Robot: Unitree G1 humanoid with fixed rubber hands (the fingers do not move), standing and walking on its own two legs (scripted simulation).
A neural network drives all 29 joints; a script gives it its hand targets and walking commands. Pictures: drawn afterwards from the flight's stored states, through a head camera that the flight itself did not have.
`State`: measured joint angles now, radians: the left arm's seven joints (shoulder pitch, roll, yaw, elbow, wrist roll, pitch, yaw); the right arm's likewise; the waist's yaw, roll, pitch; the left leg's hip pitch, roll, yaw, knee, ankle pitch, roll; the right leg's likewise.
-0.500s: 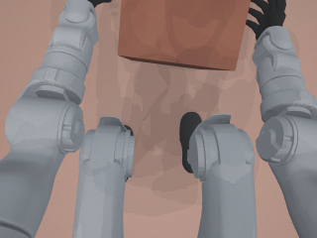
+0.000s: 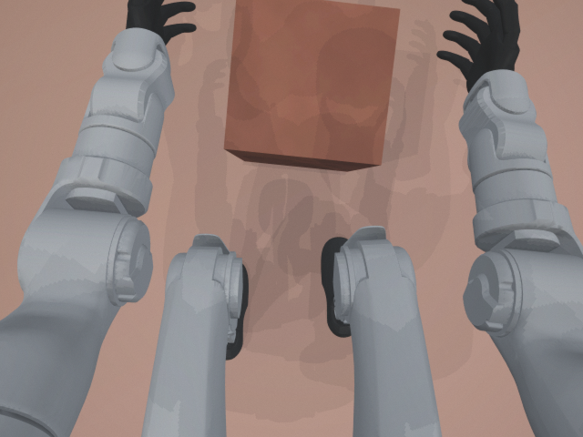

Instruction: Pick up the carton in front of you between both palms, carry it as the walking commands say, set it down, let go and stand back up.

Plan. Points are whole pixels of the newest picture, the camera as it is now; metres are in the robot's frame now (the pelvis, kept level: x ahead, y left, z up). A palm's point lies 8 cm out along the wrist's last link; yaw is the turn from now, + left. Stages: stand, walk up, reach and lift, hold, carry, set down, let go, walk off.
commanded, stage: set down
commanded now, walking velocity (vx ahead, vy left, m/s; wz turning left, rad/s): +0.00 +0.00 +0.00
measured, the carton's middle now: (304, 102) +0.52 -0.05 -0.31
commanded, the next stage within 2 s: let go in 0.66 s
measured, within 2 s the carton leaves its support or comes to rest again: neither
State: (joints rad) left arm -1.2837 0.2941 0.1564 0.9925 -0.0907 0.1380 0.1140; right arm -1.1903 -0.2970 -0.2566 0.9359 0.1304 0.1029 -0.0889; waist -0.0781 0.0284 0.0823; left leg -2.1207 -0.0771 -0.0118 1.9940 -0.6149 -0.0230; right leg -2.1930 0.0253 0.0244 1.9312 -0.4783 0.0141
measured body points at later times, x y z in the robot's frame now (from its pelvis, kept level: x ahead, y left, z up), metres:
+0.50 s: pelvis +0.02 +0.00 +0.13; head +0.33 -0.02 +0.46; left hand +0.57 +0.14 +0.02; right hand +0.51 -0.26 +0.02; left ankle +0.09 +0.12 -0.40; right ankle +0.12 -0.12 -0.40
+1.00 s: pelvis +0.07 -0.01 +0.26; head +0.32 -0.03 +0.64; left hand +0.48 +0.16 +0.14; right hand +0.44 -0.27 +0.14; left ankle +0.09 +0.12 -0.40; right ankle +0.12 -0.12 -0.40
